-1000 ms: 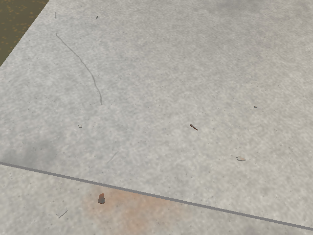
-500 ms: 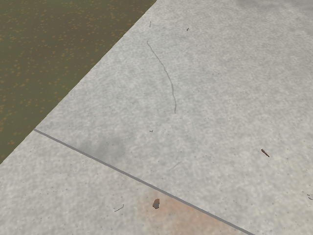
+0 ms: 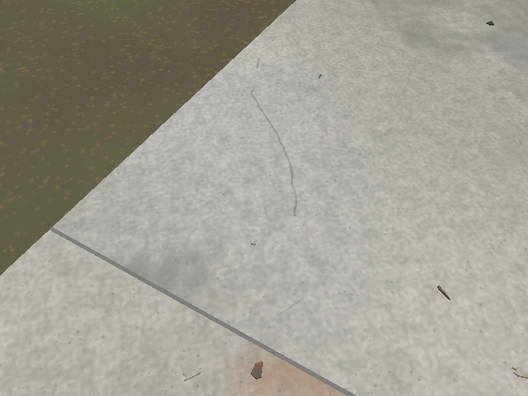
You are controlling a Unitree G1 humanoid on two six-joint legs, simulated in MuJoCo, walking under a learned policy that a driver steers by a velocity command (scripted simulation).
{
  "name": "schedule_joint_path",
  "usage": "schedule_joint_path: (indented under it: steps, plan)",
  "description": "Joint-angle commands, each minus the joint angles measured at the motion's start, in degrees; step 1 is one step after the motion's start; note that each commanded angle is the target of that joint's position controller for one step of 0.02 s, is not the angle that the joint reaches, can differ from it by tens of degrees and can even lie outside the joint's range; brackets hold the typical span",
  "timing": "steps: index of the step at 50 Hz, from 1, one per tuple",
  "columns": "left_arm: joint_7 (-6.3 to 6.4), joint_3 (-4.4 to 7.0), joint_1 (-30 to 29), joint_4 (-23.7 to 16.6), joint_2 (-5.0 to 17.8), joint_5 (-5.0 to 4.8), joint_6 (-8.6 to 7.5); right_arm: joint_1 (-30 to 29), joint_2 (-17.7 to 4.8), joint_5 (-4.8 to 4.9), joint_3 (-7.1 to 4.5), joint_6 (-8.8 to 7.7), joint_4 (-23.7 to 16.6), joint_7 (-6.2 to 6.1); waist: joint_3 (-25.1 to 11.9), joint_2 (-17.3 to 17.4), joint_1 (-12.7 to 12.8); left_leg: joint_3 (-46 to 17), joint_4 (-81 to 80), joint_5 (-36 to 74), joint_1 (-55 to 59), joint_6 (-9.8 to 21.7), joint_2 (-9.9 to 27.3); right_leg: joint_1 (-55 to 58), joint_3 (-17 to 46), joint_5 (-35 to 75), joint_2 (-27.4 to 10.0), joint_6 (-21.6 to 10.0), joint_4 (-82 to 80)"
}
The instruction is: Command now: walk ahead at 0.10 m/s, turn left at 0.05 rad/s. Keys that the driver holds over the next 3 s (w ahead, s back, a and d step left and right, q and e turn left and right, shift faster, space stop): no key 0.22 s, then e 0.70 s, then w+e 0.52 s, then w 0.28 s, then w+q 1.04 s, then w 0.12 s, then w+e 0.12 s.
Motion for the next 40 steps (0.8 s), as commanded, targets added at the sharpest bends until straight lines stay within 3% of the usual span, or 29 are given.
schedule_joint_path:
  steps: [1, 2, 3, 4, 5, 6, 7, 9, 11, 14, 17, 19, 20, 21, 22, 24, 28, 29, 30, 31, 32, 33, 34, 35, 36, 40]
  plan:
    - [-0.32, 0.10, -1.2, -3.4, 2.7, -0.11, -0.15, -4.5, -9.1, 0.50, -2.34, -0.48, -3.6, 0.15, -2.7, 8.9, 2.1, -7.6, -2.9, 18.0, -5.0, 9.8, 11.6, 9.4, -1.3, 8.9, 1.7, 0.0, -8.7]
    - [-0.18, 0.27, 0.4, -2.7, 3.1, 0.25, 0.07, -4.8, -8.3, 0.69, -1.99, -0.54, -3.3, 0.27, -2.8, 7.8, 3.4, -7.8, -1.7, 13.2, -7.0, 8.4, 10.7, 13.8, -1.2, 13.1, 2.3, -0.7, -13.4]
    - [0.25, 0.48, 1.3, -2.6, 4.1, 0.76, 0.26, -3.3, -6.6, 0.13, -1.31, -0.81, -2.4, 0.43, -2.6, 6.1, 4.0, -7.5, -0.4, 8.0, -8.8, 6.1, 9.1, 17.9, 0.9, 17.1, 1.1, -1.4, -17.2]
    - [0.97, 0.99, 2.3, -3.1, 7.4, 1.01, 0.29, -1.2, -4.4, -1.35, -0.59, -1.19, -1.6, 0.44, -4.1, 1.0, 3.3, -4.5, 4.6, 0.8, -11.0, 2.3, 5.4, 23.0, 8.1, 30.5, -5.6, -3.0, -17.8]
    - [1.51, 1.12, 0.2, -3.2, 10.1, 0.87, 0.68, 3.6, -2.3, -1.87, -0.02, -1.19, -1.6, -0.09, -6.9, -8.1, -0.7, -1.2, 7.8, -8.8, -11.2, -1.3, 1.6, 22.9, 13.6, 30.5, -11.3, -8.8, -17.7]
    - [1.46, 0.38, -1.5, -3.3, 6.5, 0.51, 0.96, 1.9, -4.1, -1.34, -0.26, -0.68, -1.5, -0.93, -6.6, -9.0, 0.6, -0.4, 8.8, -9.0, -9.6, -3.1, 2.4, 19.0, 17.5, 18.1, -12.0, -12.6, -20.3]
    - [1.25, -0.23, -2.9, -3.4, 4.9, 0.68, 0.91, -0.2, -5.9, -0.61, -0.77, -0.23, -1.6, -1.46, -3.9, -8.1, 1.0, -0.1, 9.0, -7.1, -9.6, -3.3, 2.6, 16.3, 17.6, 11.5, -10.5, -12.3, -21.5]
    - [0.98, -0.87, -4.8, -3.4, 4.1, 0.90, 0.59, 0.4, -6.3, -0.74, -0.93, 0.61, -0.7, -1.96, -2.8, -7.6, 0.6, -0.4, 7.5, -3.7, -8.4, -2.9, 3.1, 13.7, 15.4, 8.3, -8.5, -10.4, -21.5]
    - [0.74, -1.09, -5.5, -3.0, 4.3, 0.78, 0.00, 0.8, -6.7, -0.92, -0.98, 0.66, 0.2, -1.82, -2.7, -4.1, 0.4, -1.0, 4.2, 3.2, -5.0, -2.7, 3.7, 13.5, 11.6, 17.3, -5.6, -8.3, -18.6]
    - [0.41, -0.34, -3.6, -1.6, 6.5, -0.44, -0.29, 0.7, -8.5, -0.71, -1.68, 0.34, 1.3, -1.90, -6.7, -0.7, 1.3, 0.5, 5.3, 10.0, -2.2, -3.2, 3.6, 17.6, 9.5, 36.7, -3.6, -8.5, -13.5]
    - [0.59, 0.90, -2.5, -1.6, 8.5, -0.65, 0.75, -1.1, -7.6, -0.39, -2.02, 1.05, 0.6, -2.64, -8.9, -2.4, 2.3, 2.6, 13.2, 4.1, -6.8, -4.3, 1.3, 20.7, 16.1, 41.7, -6.5, -13.2, -13.3]
    - [0.81, 1.19, -0.4, -1.0, 8.5, -0.28, 0.91, -4.8, -5.3, -0.40, -1.72, 1.66, -1.0, -2.86, -7.9, -6.4, 3.6, 0.1, 23.8, -18.1, -15.7, -4.6, -0.9, 22.8, 25.8, 38.2, -12.3, -18.6, -18.0]
    - [0.81, 1.53, 0.6, -0.7, 9.3, 0.03, 0.51, -6.0, -5.9, -0.11, -2.02, 1.83, -1.6, -2.90, -7.2, -6.2, 4.5, -2.0, 31.8, -24.3, -19.4, -4.8, -0.3, 22.9, 29.3, 36.9, -15.4, -20.6, -20.1]
    - [1.00, 2.07, -0.3, -0.9, 10.4, -0.05, 0.21, -6.0, -6.9, 0.29, -2.46, 1.81, -1.6, -2.91, -6.8, -4.3, 3.9, -3.4, 36.5, -24.3, -20.5, -4.8, 0.5, 21.2, 29.3, 34.6, -15.7, -20.5, -21.0]
    - [1.32, 2.51, -2.4, -1.3, 10.9, -0.51, 0.28, -5.4, -7.4, 0.50, -2.72, 1.63, -1.4, -2.89, -5.7, -3.1, 2.8, -3.8, 35.9, -22.0, -20.6, -4.7, 1.3, 18.6, 27.2, 31.0, -14.3, -19.1, -21.7]
    - [2.26, 2.75, -5.5, -2.0, 9.7, -1.18, 1.55, -4.9, -6.9, 0.66, -2.69, 1.00, -0.7, -2.86, -4.5, -4.0, 1.8, -2.7, 29.1, -17.0, -17.8, -5.0, 1.4, 14.3, 24.2, 22.6, -11.0, -15.9, -23.2]
    - [3.35, 3.23, -7.2, -2.4, 9.5, -1.69, 4.21, -1.6, -6.2, 0.90, -2.54, -0.32, 0.9, -1.22, -6.4, -7.1, 0.7, 0.6, 12.6, -3.1, -5.2, -4.6, -1.4, 7.7, 20.9, 17.5, -6.5, -12.0, -21.5]
    - [3.61, 3.11, -7.9, -2.7, 9.1, -2.15, 4.66, 0.5, -6.4, 0.80, -2.75, -0.53, 1.7, -0.72, -6.6, -7.0, -0.7, 1.8, 5.9, 2.5, -1.0, -3.8, -2.0, 5.4, 20.6, 14.6, -5.1, -10.3, -19.8]
    - [3.78, 2.60, -6.5, -2.6, 7.3, -2.21, 4.82, 1.6, -8.1, 0.54, -3.37, -0.48, 1.9, -0.57, -6.2, -4.4, -1.1, 0.6, 1.1, 4.1, 3.2, -2.1, 0.2, 1.3, 19.2, 6.8, -2.2, -7.2, -16.3]
    - [3.41, 1.51, -3.5, -2.5, 2.9, -1.01, 4.70, 1.9, -13.0, -0.53, -4.54, 0.10, 0.9, -1.19, -6.0, 9.6, 0.5, -14.2, -4.4, 1.5, 6.5, 2.9, 14.5, -6.8, 12.0, -8.2, 4.7, -2.6, -1.4]
    - [3.44, 2.43, -3.4, -4.1, 5.0, -0.72, 3.91, -2.9, -16.4, -3.35, -4.86, 0.17, -1.4, -0.68, -3.1, 17.5, 2.0, -27.4, -8.1, 1.4, -4.8, 11.7, 24.7, -11.0, 8.8, -17.7, 8.4, -0.7, 11.0]
    - [3.54, 3.78, -2.8, -3.3, 9.5, -1.11, 3.66, -7.0, -13.2, -4.39, -3.89, -0.65, -3.6, -0.60, -1.4, 12.4, 2.8, -26.2, -9.8, -3.6, -8.6, 13.8, 23.6, -9.3, 11.3, -15.2, 5.3, -0.7, 20.0]
    - [3.73, 4.56, -0.4, -1.7, 10.7, -1.58, 4.08, -11.1, -10.2, -3.22, -3.05, -1.29, -4.0, -0.69, 0.7, 9.6, 4.7, -19.5, -9.1, -4.9, -9.4, 11.3, 19.6, -9.8, 11.1, -10.6, 4.9, -0.5, 23.7]
    - [4.14, 4.66, 2.2, 0.0, 9.7, -1.18, 4.77, -13.1, -9.0, -1.81, -2.61, -1.68, -4.6, -0.87, 1.0, 8.8, 5.3, -14.4, -8.1, -3.6, -7.4, 9.0, 16.3, -10.9, 10.2, -6.9, 4.7, 0.5, 26.2]
    - [4.29, 4.73, 3.2, 0.6, 9.2, -0.83, 5.23, -13.4, -8.1, -0.96, -2.22, -1.90, -4.6, -1.17, 1.1, 8.7, 4.9, -11.0, -7.1, 0.4, -5.9, 8.5, 15.2, -11.7, 10.0, -4.3, 4.2, 1.6, 28.5]
    - [3.62, 3.94, -0.5, -2.7, 6.9, -1.39, 5.10, -7.8, -7.5, -1.06, -1.78, -1.29, -3.1, -2.34, -0.1, 8.8, 1.1, -4.5, -5.9, 8.6, 1.6, 10.8, 14.8, -13.7, 6.7, -0.7, 2.7, 5.2, 24.6]
Next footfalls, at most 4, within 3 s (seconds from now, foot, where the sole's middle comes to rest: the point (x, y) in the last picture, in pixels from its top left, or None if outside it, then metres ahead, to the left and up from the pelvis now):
0.06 right None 0.11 -0.12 -0.78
0.62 left None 0.09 0.13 -0.78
1.12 right None -0.01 -0.10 -0.78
1.58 left None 0.41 -0.15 -0.78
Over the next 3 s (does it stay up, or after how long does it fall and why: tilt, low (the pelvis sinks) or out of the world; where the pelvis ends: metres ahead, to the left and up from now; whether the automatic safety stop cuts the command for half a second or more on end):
stays up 0.85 -0.53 -0.01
